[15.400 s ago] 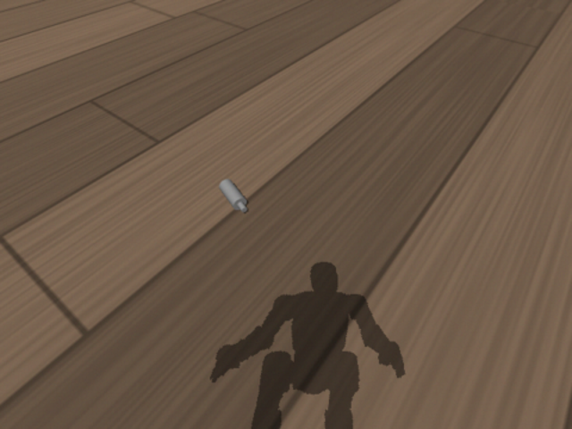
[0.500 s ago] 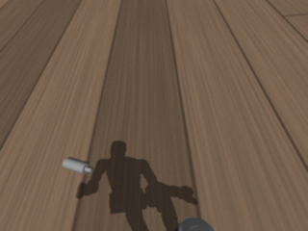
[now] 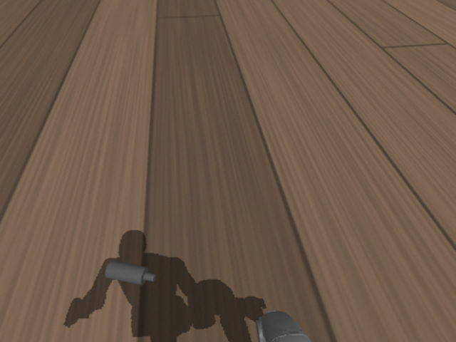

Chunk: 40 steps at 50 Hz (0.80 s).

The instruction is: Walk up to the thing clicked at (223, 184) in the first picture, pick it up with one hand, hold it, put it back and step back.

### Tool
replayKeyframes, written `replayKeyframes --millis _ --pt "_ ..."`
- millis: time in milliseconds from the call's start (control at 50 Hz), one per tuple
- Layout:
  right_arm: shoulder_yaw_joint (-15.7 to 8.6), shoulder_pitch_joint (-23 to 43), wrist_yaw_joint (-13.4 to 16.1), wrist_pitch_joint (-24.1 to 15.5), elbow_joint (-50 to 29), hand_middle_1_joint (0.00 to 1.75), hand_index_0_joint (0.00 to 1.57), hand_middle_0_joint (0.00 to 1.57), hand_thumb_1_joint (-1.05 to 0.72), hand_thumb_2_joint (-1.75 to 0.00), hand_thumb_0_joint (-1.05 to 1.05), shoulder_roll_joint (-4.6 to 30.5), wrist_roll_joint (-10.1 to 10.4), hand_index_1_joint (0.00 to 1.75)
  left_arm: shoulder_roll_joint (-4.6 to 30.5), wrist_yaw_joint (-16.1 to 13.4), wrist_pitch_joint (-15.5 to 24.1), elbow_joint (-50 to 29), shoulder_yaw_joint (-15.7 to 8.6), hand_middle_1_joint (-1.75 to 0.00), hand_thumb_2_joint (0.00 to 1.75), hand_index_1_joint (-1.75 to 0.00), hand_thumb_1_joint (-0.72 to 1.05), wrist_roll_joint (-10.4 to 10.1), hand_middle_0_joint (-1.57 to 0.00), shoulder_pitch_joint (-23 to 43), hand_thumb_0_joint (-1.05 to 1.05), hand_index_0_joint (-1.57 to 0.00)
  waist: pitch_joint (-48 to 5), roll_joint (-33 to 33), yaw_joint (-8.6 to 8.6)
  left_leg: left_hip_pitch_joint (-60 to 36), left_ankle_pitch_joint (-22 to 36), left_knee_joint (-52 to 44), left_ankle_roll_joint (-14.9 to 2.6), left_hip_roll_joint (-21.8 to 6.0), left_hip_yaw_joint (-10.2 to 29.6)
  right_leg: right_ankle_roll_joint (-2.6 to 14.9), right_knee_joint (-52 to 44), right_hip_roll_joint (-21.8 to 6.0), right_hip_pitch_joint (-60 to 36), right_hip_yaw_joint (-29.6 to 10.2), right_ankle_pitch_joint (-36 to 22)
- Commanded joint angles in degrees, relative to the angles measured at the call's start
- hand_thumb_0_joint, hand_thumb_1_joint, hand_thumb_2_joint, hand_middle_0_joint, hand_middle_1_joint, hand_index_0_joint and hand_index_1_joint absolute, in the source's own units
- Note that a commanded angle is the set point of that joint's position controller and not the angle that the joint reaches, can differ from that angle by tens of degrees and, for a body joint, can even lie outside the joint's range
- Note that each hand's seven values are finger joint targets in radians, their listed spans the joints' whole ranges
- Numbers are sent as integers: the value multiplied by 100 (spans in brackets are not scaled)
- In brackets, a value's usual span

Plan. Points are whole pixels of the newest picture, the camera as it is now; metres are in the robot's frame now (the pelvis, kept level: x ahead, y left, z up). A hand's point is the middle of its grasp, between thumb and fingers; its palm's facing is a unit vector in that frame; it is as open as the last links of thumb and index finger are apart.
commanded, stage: walk up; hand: left
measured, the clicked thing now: (132, 273) +0.54 +0.37 -0.70
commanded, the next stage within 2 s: none
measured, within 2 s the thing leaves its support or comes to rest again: neither
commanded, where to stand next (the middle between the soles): +0.15 +0.25 m, yaw -16 degrees
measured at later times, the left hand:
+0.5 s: hand out of the picture +0.13 +0.52 -0.11, palm faces -0.10 -0.77 -0.64, open 7.4 cm
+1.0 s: hand out of the picture +0.27 +0.57 -0.16, palm faces -0.34 -0.88 -0.32, open 7.4 cm
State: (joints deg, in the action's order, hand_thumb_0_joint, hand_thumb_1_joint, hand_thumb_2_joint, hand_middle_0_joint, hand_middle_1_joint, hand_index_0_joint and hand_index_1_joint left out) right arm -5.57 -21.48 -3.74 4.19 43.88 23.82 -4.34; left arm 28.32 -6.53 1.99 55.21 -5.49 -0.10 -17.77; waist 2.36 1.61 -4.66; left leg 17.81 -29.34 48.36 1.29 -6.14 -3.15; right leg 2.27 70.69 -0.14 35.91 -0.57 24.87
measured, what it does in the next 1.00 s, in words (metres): steps to the left, turning right: right foot, then left foot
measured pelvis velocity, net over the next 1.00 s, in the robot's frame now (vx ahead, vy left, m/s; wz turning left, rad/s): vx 0.10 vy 0.34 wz -0.30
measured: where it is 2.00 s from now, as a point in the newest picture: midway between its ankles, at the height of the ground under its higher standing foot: outside the picture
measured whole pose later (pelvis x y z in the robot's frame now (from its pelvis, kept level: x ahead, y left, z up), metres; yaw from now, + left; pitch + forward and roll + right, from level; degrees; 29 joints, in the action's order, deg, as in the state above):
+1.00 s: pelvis +0.10 +0.34 +0.01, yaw -17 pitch -2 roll -1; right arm -3.5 -22.4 3.2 -3.4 51.0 21.5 -1.1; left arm 24.7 0.2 -3.0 50.8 -3.9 0.6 -10.2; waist 9.3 -5.5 -2.3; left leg 13.2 -25.7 40.7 -2.3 -3.5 -11.4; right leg 1.7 64.1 3.4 31.9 -8.2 18.7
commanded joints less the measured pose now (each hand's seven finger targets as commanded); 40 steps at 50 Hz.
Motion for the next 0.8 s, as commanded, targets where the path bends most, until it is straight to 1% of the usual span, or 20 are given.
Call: replayKeyframes --millis 0,60,100,120,140,160,200,260,300,360,460,520,540,560,580,600,640,660,720,780 --pt "-372 304 135 -284 -511 30 20 20 -90 -90 0 1473 13 30 823 84 318 -551 -150 -30 90 -30 90 -132 -20 63 0 -20 622 1409 71 -745 3556 -1833 -991 -653 1025 -49 -1275 -38 471 420 40" --pt "-324 294 145 -238 -695 30 20 20 -90 -90 0 1373 11 30 689 111 339 -668 -134 -30 90 -30 90 -162 -20 -88 0 -20 208 1165 161 -615 3854 -1582 -1173 -765 726 8 -2586 21 -796 622 -527" --pt "-260 699 125 -192 -973 30 20 20 -90 -90 0 1236 77 30 848 25 331 -384 -258 -30 90 -30 90 -135 -20 -1275 0 -20 -406 538 853 212 3733 -349 -778 -361 186 64 -3857 28 -2854 576 -1973" --pt "-193 538 128 -186 -1034 30 20 20 -90 -90 0 1019 125 30 1154 -61 305 -258 -404 -30 90 -30 90 -88 -20 -1909 0 -20 -846 -110 1127 739 3198 789 -499 -92 76 53 -4190 -180 -3927 10 -1985" --pt "-108 189 155 -171 -1061 30 20 20 -90 -90 0 734 138 30 1481 -149 278 -378 -504 -30 90 -30 90 -12 -20 -2018 0 -20 -976 -926 1031 1978 150 1498 -217 339 294 525 -4420 -1253 -4723 -1882 -2025" --pt "-141 -226 177 -73 -968 30 20 20 -90 -90 0 938 142 30 1603 -181 268 -726 -480 -30 90 -30 90 40 -20 -1533 0 -20 -1321 -511 726 2241 -487 2238 25 232 871 1043 -4521 -2329 -4626 -3368 -1294" --pt "-358 -168 242 34 -944 30 20 20 -90 -90 0 1420 53 30 1615 -244 269 -1079 -441 -30 90 -30 90 -34 -20 -619 0 -20 -899 47 555 2375 -460 3170 102 35 1192 1788 -4796 -2709 -3563 -3882 -567" --pt "-393 142 189 13 -838 30 20 20 -90 -90 0 1482 78 30 1331 -195 356 -1137 -324 -30 90 -30 90 19 -20 -415 0 -20 -64 -41 436 2005 128 2994 -100 -172 1197 1278 -4632 -1853 -1955 -2358 -664" --pt "-371 -6 108 60 -825 30 20 20 -90 -90 0 1351 50 30 1403 -143 402 -1136 -348 -30 90 -30 90 104 -20 -290 0 -20 103 -438 299 1784 322 2858 -138 -236 1130 1202 -4289 -1634 -1383 -1807 -984" --pt "-397 185 -16 95 -871 30 20 20 -90 -90 0 1268 46 30 1566 -106 439 -1182 -404 -30 90 -30 90 196 -20 -121 0 -20 247 -890 248 1459 499 2077 -155 -323 842 1062 -4255 -1281 -616 -1365 -282" --pt "-534 431 -124 122 -943 30 20 20 -90 -90 0 1372 80 30 1944 -104 375 -1128 -538 -30 90 -30 90 286 -20 -47 0 -20 40 -1380 344 801 194 1267 -156 -141 324 928 -4043 -1154 -32 -1552 1037" --pt "-603 -612 -31 7 -440 30 20 20 -90 -90 0 1349 167 30 1531 -39 237 -1117 -400 -30 90 -30 90 322 -20 398 0 -20 -403 -662 -235 -853 155 -305 -149 391 -249 474 -2612 -612 658 -733 1038" --pt "-640 -1055 45 -81 -309 30 20 20 -90 -90 0 1514 87 30 1040 -49 185 -1073 -266 -30 90 -30 90 312 -20 274 0 -20 -360 471 -530 -898 -710 -1411 -219 175 513 261 -903 24 1004 -489 865" --pt "-668 -569 109 -150 -449 30 20 20 -90 -90 0 2053 60 30 505 -95 182 -1191 -74 -30 90 -30 90 186 -20 310 0 -20 67 1875 -291 -217 -1024 -2569 -535 -1211 3001 -3 564 796 1944 -144 1152" --pt "-710 352 175 -200 -620 30 20 20 -90 -90 0 2636 233 30 865 -193 239 -1173 -104 -30 90 -30 90 256 -20 452 0 -20 213 1889 -29 359 -1371 -3479 -1276 -1994 4665 114 814 370 1668 -611 951" --pt "-653 1116 207 -237 -747 30 20 20 -90 -90 0 2566 265 30 1206 -173 271 -1038 -139 -30 90 -30 90 246 -20 476 0 -20 538 1334 214 823 -1655 -3382 -1783 -2325 4756 55 793 -52 1446 -570 685" --pt "-427 1069 307 -345 -671 30 20 20 -90 -90 0 1833 171 30 1253 -5 260 -598 -219 -30 90 -30 90 62 -20 266 0 -20 748 400 338 466 -287 -2362 -1125 -1303 2728 -99 502 -89 1286 -703 63" --pt "-370 881 382 -439 -473 30 20 20 -90 -90 0 1638 232 30 1063 118 216 -480 -176 -30 90 -30 90 15 -20 39 0 -20 708 434 394 212 278 -2218 -753 -971 2249 -67 305 -13 1092 -656 -145" --pt "-330 499 469 -697 -46 30 20 20 -90 -90 0 1828 320 30 753 347 66 -431 -115 -30 90 -30 90 13 -20 -71 0 -20 360 743 435 -474 1443 -2165 -656 -1286 2412 -80 -134 48 607 -814 -228" --pt "-275 -39 611 -837 161 30 20 20 -90 -90 0 1686 365 30 789 447 -71 -642 -181 -30 90 -30 90 99 -20 220 0 -20 136 369 359 -1486 3875 -1730 -556 -1349 1868 -26 -378 142 907 -1095 -352"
